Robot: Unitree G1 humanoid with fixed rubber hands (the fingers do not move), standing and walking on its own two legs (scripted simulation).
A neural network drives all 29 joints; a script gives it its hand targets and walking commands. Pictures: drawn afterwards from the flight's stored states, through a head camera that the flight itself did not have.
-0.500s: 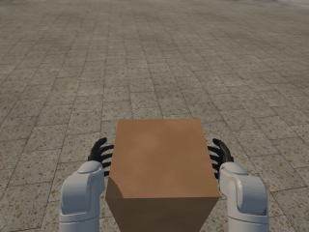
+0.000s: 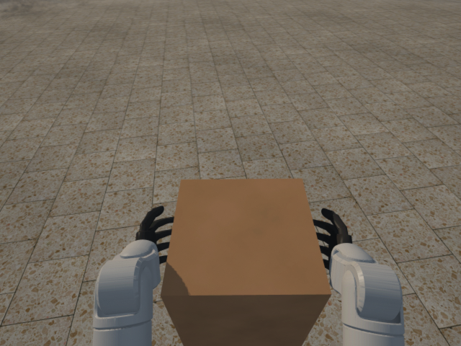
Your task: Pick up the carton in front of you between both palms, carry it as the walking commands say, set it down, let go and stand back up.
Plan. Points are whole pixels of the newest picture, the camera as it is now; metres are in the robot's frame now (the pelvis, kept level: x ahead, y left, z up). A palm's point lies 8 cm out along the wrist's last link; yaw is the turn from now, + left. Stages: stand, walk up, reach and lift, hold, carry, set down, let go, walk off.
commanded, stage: carry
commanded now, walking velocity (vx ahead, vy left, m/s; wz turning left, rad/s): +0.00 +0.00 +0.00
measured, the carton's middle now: (242, 267) +0.28 +0.00 +0.02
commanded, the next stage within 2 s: hold in 1.92 s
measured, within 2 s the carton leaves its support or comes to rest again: neither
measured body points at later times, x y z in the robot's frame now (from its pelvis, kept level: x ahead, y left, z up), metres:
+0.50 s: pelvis +0.00 +0.01 +0.00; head -0.03 +0.01 +0.44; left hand +0.27 +0.16 +0.08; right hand +0.27 -0.14 +0.08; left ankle -0.09 +0.11 -0.73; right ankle +0.04 -0.10 -0.73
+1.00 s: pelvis -0.04 +0.02 +0.00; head -0.07 +0.02 +0.45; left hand +0.23 +0.18 +0.06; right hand +0.23 -0.13 +0.06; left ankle -0.09 +0.11 -0.73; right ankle +0.04 -0.10 -0.73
